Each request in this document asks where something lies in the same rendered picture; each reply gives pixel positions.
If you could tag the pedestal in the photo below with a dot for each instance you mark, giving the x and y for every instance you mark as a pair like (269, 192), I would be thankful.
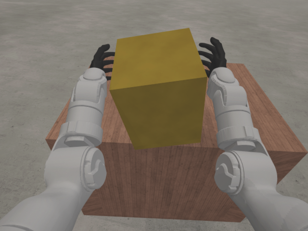
(177, 182)

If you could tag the robot right upper arm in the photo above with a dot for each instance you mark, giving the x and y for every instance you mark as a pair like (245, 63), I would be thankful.
(250, 179)

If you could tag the carton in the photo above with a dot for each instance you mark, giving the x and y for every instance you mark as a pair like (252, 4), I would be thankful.
(158, 84)

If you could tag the robot left hand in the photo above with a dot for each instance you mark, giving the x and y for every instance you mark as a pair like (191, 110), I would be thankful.
(99, 56)

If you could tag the right robot forearm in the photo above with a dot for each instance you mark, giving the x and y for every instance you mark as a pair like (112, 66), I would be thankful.
(232, 113)

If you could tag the left robot forearm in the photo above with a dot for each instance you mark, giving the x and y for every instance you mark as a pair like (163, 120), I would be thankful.
(85, 112)

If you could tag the robot right hand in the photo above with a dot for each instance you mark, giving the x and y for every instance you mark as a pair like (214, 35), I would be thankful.
(217, 57)

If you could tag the robot left upper arm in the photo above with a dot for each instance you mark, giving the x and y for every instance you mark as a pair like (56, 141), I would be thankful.
(71, 176)

